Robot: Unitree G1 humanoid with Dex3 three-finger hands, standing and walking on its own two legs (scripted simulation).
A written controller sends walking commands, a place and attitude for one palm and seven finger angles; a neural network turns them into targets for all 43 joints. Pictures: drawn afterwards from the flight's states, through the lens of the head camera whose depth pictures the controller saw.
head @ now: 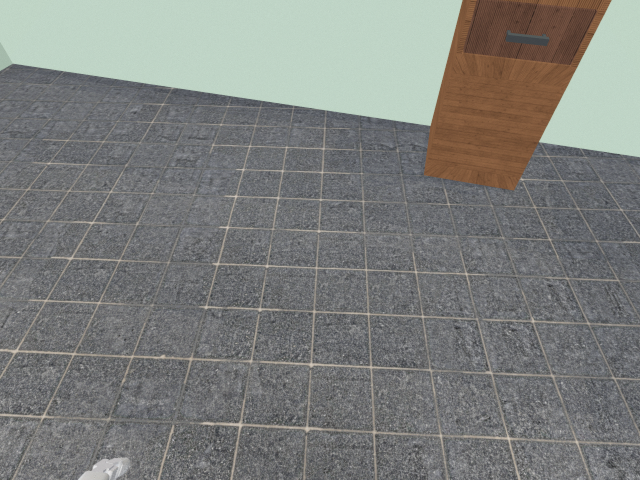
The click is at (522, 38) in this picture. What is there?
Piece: drawer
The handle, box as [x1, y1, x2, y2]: [506, 30, 549, 45]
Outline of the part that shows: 506,33 506,41 546,45 549,39 545,36 545,34 542,34 541,36 511,33 509,30 507,30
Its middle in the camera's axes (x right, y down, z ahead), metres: +0.72 -0.71 +1.36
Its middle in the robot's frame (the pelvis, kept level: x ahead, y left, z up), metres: +1.52 -0.66 -0.07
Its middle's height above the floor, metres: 0.70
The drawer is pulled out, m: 0.00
